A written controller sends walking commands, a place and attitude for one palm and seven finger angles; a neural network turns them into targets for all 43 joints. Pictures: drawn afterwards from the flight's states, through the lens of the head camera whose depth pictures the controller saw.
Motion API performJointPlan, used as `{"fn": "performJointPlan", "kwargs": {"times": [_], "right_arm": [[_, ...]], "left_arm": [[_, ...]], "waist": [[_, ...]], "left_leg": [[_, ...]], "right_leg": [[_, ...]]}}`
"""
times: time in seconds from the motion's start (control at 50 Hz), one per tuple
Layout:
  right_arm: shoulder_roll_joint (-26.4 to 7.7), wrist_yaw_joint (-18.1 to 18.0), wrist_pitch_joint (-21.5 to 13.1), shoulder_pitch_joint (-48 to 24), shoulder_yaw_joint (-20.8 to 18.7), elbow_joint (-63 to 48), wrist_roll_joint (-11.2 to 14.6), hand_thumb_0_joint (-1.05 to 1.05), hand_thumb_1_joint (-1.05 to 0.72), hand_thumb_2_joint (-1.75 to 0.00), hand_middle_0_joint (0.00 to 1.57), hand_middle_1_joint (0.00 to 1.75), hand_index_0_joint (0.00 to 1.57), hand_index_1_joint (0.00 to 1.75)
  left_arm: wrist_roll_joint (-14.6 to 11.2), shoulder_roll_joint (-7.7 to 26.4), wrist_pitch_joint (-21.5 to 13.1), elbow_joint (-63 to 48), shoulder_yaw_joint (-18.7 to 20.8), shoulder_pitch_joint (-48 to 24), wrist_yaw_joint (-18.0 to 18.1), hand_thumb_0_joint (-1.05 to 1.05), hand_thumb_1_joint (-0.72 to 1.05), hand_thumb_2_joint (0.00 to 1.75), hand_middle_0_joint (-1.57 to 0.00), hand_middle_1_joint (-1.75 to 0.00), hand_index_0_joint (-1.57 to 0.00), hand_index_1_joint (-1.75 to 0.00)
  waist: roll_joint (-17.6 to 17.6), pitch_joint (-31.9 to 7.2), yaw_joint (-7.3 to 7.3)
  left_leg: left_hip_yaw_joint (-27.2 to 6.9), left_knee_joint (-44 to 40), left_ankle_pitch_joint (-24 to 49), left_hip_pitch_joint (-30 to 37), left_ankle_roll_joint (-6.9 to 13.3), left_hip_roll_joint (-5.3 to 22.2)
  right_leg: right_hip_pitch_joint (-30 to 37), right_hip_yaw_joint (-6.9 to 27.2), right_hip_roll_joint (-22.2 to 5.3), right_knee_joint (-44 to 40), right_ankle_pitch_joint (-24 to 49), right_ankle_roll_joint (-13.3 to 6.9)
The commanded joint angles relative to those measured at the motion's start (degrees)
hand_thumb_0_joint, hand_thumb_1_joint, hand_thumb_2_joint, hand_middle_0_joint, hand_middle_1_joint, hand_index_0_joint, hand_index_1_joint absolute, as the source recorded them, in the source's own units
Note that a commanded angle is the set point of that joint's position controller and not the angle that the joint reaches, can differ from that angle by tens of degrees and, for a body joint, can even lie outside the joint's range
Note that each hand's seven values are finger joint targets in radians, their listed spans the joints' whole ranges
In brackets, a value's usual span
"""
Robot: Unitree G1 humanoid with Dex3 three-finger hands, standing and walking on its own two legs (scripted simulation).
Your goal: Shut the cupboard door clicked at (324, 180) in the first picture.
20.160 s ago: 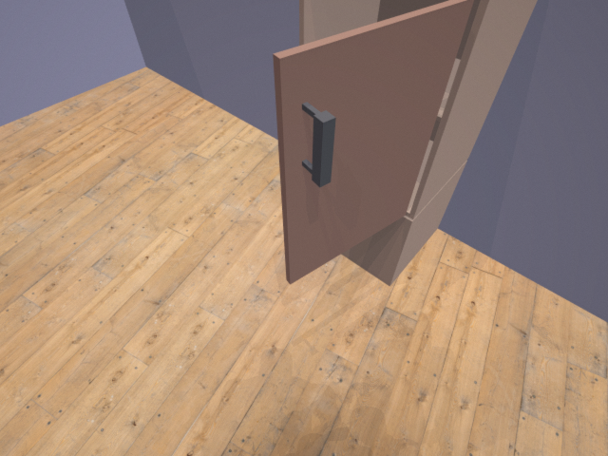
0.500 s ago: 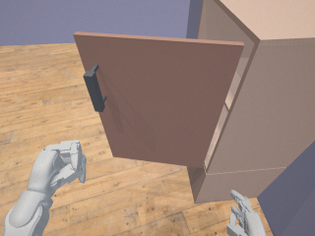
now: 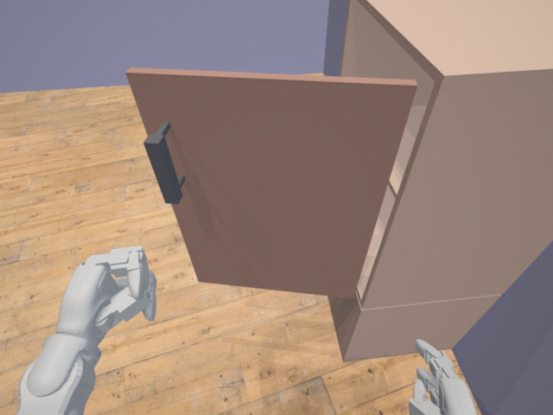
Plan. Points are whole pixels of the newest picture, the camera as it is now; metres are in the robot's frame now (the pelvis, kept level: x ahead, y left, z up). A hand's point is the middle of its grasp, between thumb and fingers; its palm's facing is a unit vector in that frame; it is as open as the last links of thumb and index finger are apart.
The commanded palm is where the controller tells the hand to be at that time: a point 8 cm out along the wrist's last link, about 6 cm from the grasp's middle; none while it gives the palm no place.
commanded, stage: bring the fist close to the handle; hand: left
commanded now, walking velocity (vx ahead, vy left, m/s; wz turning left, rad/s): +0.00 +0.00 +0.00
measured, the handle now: (169, 163) +0.48 +0.24 +0.11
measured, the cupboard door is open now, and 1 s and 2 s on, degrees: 76 76 72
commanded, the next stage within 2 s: push the door shut along its arc in 1.40 s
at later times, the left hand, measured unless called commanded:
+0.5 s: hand (159, 242) +0.31 +0.20 +0.11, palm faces +0.00 -1.00 -0.03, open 3.1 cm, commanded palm +0.29 +0.25 +0.12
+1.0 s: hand (164, 202) +0.38 +0.21 +0.12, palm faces +0.00 -1.00 -0.02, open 3.1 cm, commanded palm +0.35 +0.26 +0.12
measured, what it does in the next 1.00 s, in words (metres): stands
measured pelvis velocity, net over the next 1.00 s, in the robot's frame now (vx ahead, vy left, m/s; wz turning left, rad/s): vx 0.00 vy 0.00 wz -0.02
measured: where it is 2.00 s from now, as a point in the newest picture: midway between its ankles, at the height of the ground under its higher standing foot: outside the picture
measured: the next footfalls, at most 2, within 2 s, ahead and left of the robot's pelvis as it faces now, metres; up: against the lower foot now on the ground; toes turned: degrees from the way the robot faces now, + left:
none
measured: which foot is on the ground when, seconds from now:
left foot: down 0.00-1.00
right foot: down 0.00-1.00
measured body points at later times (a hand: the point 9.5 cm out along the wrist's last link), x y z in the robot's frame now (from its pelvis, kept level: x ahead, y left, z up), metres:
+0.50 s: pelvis +0.00 -0.01 +0.00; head +0.01 -0.02 +0.45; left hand +0.31 +0.25 +0.12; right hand +0.15 -0.25 -0.08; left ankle -0.03 +0.09 -0.72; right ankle +0.01 -0.10 -0.72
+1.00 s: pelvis +0.00 +0.00 +0.00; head +0.03 -0.01 +0.45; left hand +0.37 +0.27 +0.12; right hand +0.13 -0.25 -0.09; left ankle -0.03 +0.09 -0.72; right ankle +0.01 -0.10 -0.72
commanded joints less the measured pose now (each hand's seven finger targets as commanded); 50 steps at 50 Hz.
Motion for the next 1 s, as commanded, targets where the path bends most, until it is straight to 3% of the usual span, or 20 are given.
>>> {"fn": "performJointPlan", "kwargs": {"times": [0.0,0.02,0.1,0.18,0.24,0.28,0.32,0.38,0.42,0.46,0.56,0.62,0.7,0.72,0.76,0.86,0.9,0.92,0.96,0.98], "right_arm": [[-6.8,-1.4,-3.0,-6.0,-2.6,-9.8,0.1,0.0,-0.9,-0.9,0.2,0.3,0.2,0.3],[-6.8,-1.7,-2.8,-5.9,-2.6,-9.2,-0.2,0.0,-0.9,-0.9,0.2,0.3,0.2,0.3],[-5.8,-1.8,-2.8,-6.4,-2.1,-7.1,-0.3,0.0,-0.9,-0.9,0.2,0.3,0.2,0.3],[-6.5,-1.9,-3.0,-6.2,-2.0,-5.9,0.3,0.0,-0.9,-0.9,0.2,0.3,0.2,0.3],[-7.6,-2.7,-2.5,-5.1,-2.4,-5.5,0.9,0.0,-0.9,-0.9,0.2,0.3,0.2,0.3],[-8.0,-2.9,-2.4,-5.3,-2.6,-6.2,1.0,0.0,-0.9,-0.9,0.2,0.3,0.2,0.3],[-8.2,-3.1,-1.9,-5.2,-2.6,-6.4,0.7,0.0,-0.9,-0.9,0.2,0.3,0.2,0.3],[-7.4,-2.7,-1.6,-5.5,-2.7,-7.0,0.2,0.0,-0.9,-0.9,0.2,0.3,0.2,0.3],[-7.1,-2.2,-1.3,-5.3,-2.5,-6.8,-0.2,0.0,-0.9,-0.9,0.2,0.3,0.2,0.3],[-6.7,-1.7,-1.2,-4.9,-2.6,-6.5,-0.2,0.0,-0.9,-0.9,0.2,0.3,0.2,0.3],[-7.9,-1.6,0.2,-3.3,-3.2,-5.6,0.7,0.0,-0.9,-0.9,0.2,0.3,0.2,0.3],[-8.7,-2.2,1.0,-2.7,-3.4,-5.4,0.9,0.0,-0.9,-0.9,0.2,0.3,0.2,0.3],[-8.3,-2.6,1.1,-2.6,-3.3,-5.6,0.5,0.0,-0.9,-0.9,0.2,0.3,0.2,0.3],[-8.5,-2.7,1.3,-2.3,-3.4,-5.0,0.3,0.0,-0.9,-0.9,0.2,0.3,0.2,0.3],[-8.1,-2.4,1.5,-1.8,-3.3,-4.6,0.0,0.0,-0.9,-0.9,0.2,0.3,0.2,0.3],[-8.4,-1.6,3.0,-0.3,-3.5,-3.9,0.3,0.0,-0.9,-0.9,0.2,0.3,0.2,0.3],[-8.8,-1.5,3.8,0.1,-3.5,-4.1,0.5,0.0,-0.9,-0.9,0.2,0.3,0.2,0.3],[-9.1,-1.6,4.2,0.5,-3.7,-4.1,0.5,0.0,-0.9,-0.9,0.2,0.3,0.2,0.3],[-9.0,-1.5,4.6,0.4,-3.6,-4.8,0.6,0.0,-0.9,-0.9,0.2,0.3,0.2,0.3],[-9.1,-1.5,4.7,0.6,-3.7,-4.6,0.5,0.0,-0.9,-0.9,0.2,0.3,0.2,0.3]], "left_arm": [[-0.6,10.7,-1.4,-13.0,5.2,-9.8,-0.4,0.0,0.9,0.9,-1.3,-1.5,-1.3,-1.5],[-1.0,13.7,-2.0,-13.0,8.4,-12.7,0.6,0.0,0.9,0.9,-1.3,-1.5,-1.3,-1.5],[-2.0,14.2,-6.5,-9.0,11.4,-20.4,2.2,0.0,0.9,0.9,-1.3,-1.5,-1.3,-1.5],[-1.9,11.2,-6.1,-0.8,6.2,-24.6,-0.6,0.0,0.9,0.9,-1.3,-1.5,-1.3,-1.5],[-1.9,11.1,-2.8,7.0,3.9,-27.4,-4.0,0.0,0.9,0.9,-1.3,-1.5,-1.3,-1.5],[-2.1,11.3,-1.4,7.8,3.5,-30.4,-5.0,0.0,0.9,0.9,-1.3,-1.5,-1.3,-1.5],[-2.5,15.6,-1.1,9.1,8.4,-31.0,-4.5,0.0,0.9,0.9,-1.3,-1.5,-1.3,-1.5],[-2.5,18.2,-3.3,6.0,12.4,-35.4,-2.6,0.0,0.9,0.9,-1.3,-1.5,-1.3,-1.5],[-2.3,20.5,-5.2,5.7,15.1,-35.8,-0.8,0.0,0.9,0.9,-1.3,-1.5,-1.3,-1.5],[-1.5,18.6,-6.3,7.5,13.9,-35.6,-0.3,0.0,0.9,0.9,-1.3,-1.5,-1.3,-1.5],[-0.6,14.5,-3.6,17.0,7.8,-38.7,-2.8,0.0,0.9,0.9,-1.3,-1.5,-1.3,-1.5],[-1.0,16.5,-2.5,19.1,8.4,-43.9,-4.0,0.0,0.9,0.9,-1.3,-1.5,-1.3,-1.5],[-1.3,17.6,-5.2,16.1,9.2,-52.8,-3.7,0.0,0.9,0.9,-1.3,-1.5,-1.3,-1.5],[-1.2,20.6,-6.1,16.8,11.7,-53.3,-2.9,0.0,0.9,0.9,-1.3,-1.5,-1.3,-1.5],[-0.6,20.9,-7.7,18.1,12.5,-53.8,-2.3,0.0,0.9,0.9,-1.3,-1.5,-1.3,-1.5],[0.9,19.1,-6.0,27.5,10.4,-53.3,-2.4,0.0,0.9,0.9,-1.3,-1.5,-1.3,-1.5],[1.0,19.1,-5.0,30.7,10.0,-54.8,-2.9,0.0,0.9,0.9,-1.3,-1.5,-1.3,-1.5],[1.0,20.2,-4.7,32.1,10.9,-55.2,-2.9,0.0,0.9,0.9,-1.3,-1.5,-1.3,-1.5],[0.8,18.5,-5.0,31.7,9.2,-58.3,-3.3,0.0,0.9,0.9,-1.3,-1.5,-1.3,-1.5],[0.7,19.9,-5.4,31.9,10.5,-60.4,-3.1,0.0,0.9,0.9,-1.3,-1.5,-1.3,-1.5]], "waist": [[-3.4,-6.5,-0.62],[-5.0,-6.0,-0.64],[-1.7,-6.5,-1.04],[3.7,-5.6,-2.03],[-0.8,-4.6,-3.02],[-2.0,-6.5,-2.66],[-4.7,-8.6,-1.38],[-4.0,-14.8,-0.37],[-2.4,-15.9,0.65],[0.0,-15.0,0.23],[-0.2,-8.2,-2.36],[-2.8,-9.4,-3.27],[-2.0,-15.2,-3.34],[-2.8,-15.5,-3.12],[-0.9,-17.1,-2.75],[1.6,-13.8,-2.92],[0.0,-12.7,-3.22],[-2.8,-13.0,-3.36],[-2.2,-14.0,-3.6],[-2.0,-14.4,-3.61]], "left_leg": [[-2.6,-6.8,15.1,-0.7,-0.9,1.7],[-2.7,-6.7,14.8,-1.1,-0.8,1.8],[-2.4,-6.5,14.7,-0.2,-1.1,1.6],[-2.4,-6.6,13.6,0.5,-1.4,1.5],[-2.5,-6.1,12.5,-1.4,-0.9,1.5],[-2.7,-6.1,12.5,-1.5,-0.8,1.3],[-2.7,-6.1,14.1,-2.0,-0.7,1.4],[-1.9,-5.9,19.5,-0.3,-0.8,1.2],[-1.8,-6.1,22.2,-0.3,-1.1,1.3],[-1.1,-6.2,23.6,0.1,-1.3,1.4],[-0.7,-6.4,19.2,-1.2,-1.2,1.5],[-1.2,-6.4,17.2,-1.2,-0.9,1.7],[-1.6,-6.3,19.6,1.6,-1.0,1.6],[-1.7,-6.2,20.0,1.3,-0.9,1.9],[-1.5,-6.3,21.9,1.7,-1.1,1.6],[-1.4,-6.5,23.2,1.0,-1.6,1.7],[-1.5,-6.8,21.8,-0.3,-1.7,1.7],[-1.5,-6.7,21.6,-0.7,-1.4,1.9],[-1.6,-6.8,22.2,-0.3,-1.4,1.8],[-1.7,-6.6,22.3,0.1,-1.5,1.9]], "right_leg": [[4.8,2.7,-1.7,-5.3,11.3,1.3],[5.2,3.0,-1.6,-5.5,10.4,1.4],[4.3,3.2,-1.5,-5.3,9.5,1.2],[2.7,3.5,-1.6,-5.4,9.3,0.8],[2.7,4.3,-1.9,-6.2,9.3,1.1],[3.4,4.3,-2.0,-5.9,9.4,1.2],[5.5,4.5,-2.1,-5.7,10.5,1.2],[9.3,4.5,-2.2,-4.0,16.9,1.3],[11.0,4.6,-2.2,-3.3,19.9,1.1],[10.1,4.5,-2.2,-2.9,21.8,0.9],[4.8,4.6,-2.0,-4.8,18.1,1.0],[4.7,4.7,-2.0,-5.3,15.6,1.0],[6.1,4.5,-1.8,-4.3,17.6,0.9],[6.6,4.8,-1.8,-4.4,17.6,0.9],[7.7,4.9,-1.8,-3.7,19.7,0.7],[4.8,4.4,-1.9,-3.8,20.3,0.3],[4.3,4.0,-1.9,-4.0,19.3,0.2],[5.2,4.2,-1.9,-4.2,19.5,0.3],[4.8,4.1,-1.8,-4.0,19.9,0.2],[4.5,4.2,-1.7,-4.0,20.0,0.2]]}}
